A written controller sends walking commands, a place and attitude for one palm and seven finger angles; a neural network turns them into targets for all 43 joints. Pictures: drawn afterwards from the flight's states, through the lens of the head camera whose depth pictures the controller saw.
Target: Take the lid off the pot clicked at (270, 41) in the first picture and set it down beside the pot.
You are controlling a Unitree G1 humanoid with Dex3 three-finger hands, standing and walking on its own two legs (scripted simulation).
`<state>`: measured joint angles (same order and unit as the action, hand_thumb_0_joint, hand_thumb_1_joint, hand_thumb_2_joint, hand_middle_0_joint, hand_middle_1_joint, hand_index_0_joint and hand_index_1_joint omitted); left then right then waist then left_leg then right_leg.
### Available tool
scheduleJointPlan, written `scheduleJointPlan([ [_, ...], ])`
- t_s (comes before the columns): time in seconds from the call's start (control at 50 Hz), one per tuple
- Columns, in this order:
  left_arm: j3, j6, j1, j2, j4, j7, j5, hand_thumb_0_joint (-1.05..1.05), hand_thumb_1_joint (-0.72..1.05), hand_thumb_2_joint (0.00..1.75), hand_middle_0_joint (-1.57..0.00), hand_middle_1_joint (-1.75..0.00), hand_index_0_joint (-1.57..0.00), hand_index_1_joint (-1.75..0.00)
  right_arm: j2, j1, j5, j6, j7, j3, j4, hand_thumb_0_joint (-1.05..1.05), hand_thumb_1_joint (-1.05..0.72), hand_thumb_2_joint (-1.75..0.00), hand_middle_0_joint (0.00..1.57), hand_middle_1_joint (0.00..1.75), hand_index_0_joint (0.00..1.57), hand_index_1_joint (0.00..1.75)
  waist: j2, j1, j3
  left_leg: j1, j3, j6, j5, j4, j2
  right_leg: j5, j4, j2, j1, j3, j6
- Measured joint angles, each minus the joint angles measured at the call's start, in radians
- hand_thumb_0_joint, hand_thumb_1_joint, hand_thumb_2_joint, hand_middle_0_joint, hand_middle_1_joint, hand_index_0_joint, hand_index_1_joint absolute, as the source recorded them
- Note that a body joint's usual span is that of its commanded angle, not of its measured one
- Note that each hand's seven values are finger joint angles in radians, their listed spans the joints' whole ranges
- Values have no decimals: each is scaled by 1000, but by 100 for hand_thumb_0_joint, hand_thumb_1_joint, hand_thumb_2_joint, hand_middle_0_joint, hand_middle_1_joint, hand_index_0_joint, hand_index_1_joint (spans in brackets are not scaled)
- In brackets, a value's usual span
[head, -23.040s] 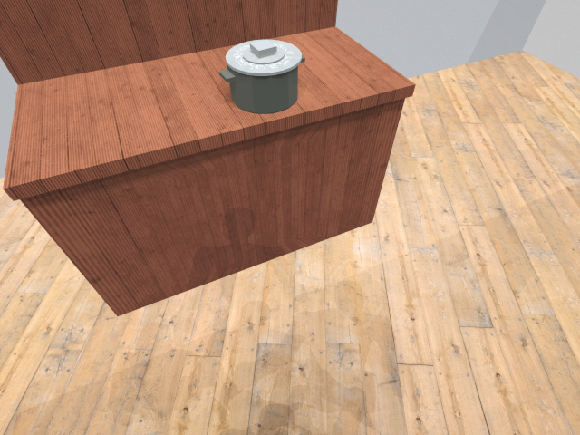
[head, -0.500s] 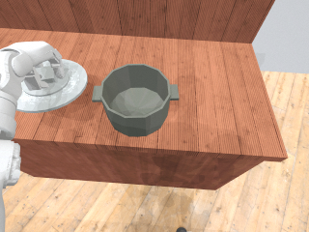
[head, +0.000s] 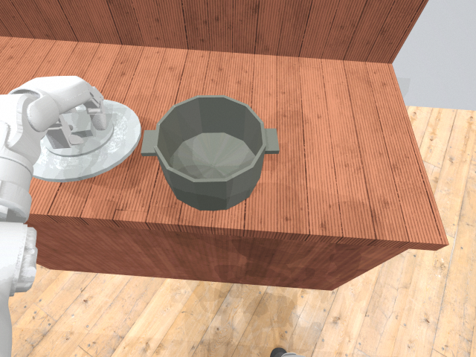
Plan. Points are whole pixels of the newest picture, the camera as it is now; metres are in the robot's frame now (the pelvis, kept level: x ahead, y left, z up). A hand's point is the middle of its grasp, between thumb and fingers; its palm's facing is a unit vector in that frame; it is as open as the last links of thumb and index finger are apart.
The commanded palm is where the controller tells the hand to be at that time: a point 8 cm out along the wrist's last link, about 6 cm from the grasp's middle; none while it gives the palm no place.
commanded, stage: lower the lid onto the table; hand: left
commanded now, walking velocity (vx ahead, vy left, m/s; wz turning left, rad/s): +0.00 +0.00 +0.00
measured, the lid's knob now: (75, 125) +0.49 +0.28 +0.06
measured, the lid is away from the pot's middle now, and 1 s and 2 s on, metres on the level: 0.24 0.24 0.25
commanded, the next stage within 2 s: open the fingers wide in 1.48 s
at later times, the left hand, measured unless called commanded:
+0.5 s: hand (81, 140) +0.46 +0.26 +0.06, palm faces -0.50 -0.03 -0.87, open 7.1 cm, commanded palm +0.49 +0.26 +0.12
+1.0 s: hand (80, 154) +0.46 +0.28 +0.02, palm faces -0.53 -0.03 -0.85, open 7.0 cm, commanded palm +0.51 +0.27 +0.08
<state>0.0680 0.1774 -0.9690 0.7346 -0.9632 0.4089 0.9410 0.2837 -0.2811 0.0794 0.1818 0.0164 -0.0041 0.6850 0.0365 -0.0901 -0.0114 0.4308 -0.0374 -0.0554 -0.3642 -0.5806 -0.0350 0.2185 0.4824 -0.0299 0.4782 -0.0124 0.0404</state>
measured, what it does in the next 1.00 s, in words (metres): stands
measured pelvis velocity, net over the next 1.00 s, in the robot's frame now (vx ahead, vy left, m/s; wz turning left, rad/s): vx -0.02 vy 0.00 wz -0.02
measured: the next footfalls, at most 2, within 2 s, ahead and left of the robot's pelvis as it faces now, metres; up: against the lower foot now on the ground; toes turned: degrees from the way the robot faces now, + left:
none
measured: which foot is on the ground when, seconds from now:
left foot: down 0.00-1.00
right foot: down 0.00-1.00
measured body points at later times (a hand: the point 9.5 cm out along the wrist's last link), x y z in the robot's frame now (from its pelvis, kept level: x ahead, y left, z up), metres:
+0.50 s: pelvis -0.01 -0.01 -0.01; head +0.10 +0.00 +0.43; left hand +0.48 +0.26 +0.11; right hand +0.01 -0.29 -0.13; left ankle -0.06 +0.08 -0.73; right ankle +0.00 -0.17 -0.73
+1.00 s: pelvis -0.02 +0.00 -0.02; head +0.10 +0.01 +0.42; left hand +0.48 +0.28 +0.07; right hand -0.03 -0.28 -0.13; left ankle -0.06 +0.08 -0.73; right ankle +0.00 -0.17 -0.73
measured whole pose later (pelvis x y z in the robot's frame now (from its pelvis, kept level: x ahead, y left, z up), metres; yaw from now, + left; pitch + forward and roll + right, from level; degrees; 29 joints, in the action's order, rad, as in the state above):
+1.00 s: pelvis -0.02 +0.00 -0.02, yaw -1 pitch +17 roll -3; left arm 0.05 0.24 -0.98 0.79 -1.10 0.36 0.99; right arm 0.29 -0.34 0.08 0.16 0.06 0.01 0.71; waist 0.02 -0.13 -0.04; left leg 0.63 -0.03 -0.05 -0.42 -0.76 -0.02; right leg 0.25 0.63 -0.01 0.67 -0.02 0.05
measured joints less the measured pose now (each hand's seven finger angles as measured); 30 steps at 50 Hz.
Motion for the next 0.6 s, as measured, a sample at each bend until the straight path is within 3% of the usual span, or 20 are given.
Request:
scheduleJointPlan([
  [0.16, 12, 1, -4, -15, -25, -16, 12, 1, 14, 99, -51, -78, -79, -94, -1, -14, -1, 4, 1, -1, 9, 1, -90, -89, 21, 30, 20, 30, 4, -2, -5, 19, 1, 2, -6, -14, 2, 7, 14, 2, 20, 0, 1],
  [0.6, -17, 32, 0, 18, -106, -44, 30, 1, 14, 99, -50, -78, -79, -95, 11, -32, 3, -11, 30, 8, 15, 1, -90, -89, 21, 30, 21, 30, -8, -23, -17, 95, 10, 11, -26, -81, 17, 18, 73, 18, 97, -7, 4],
])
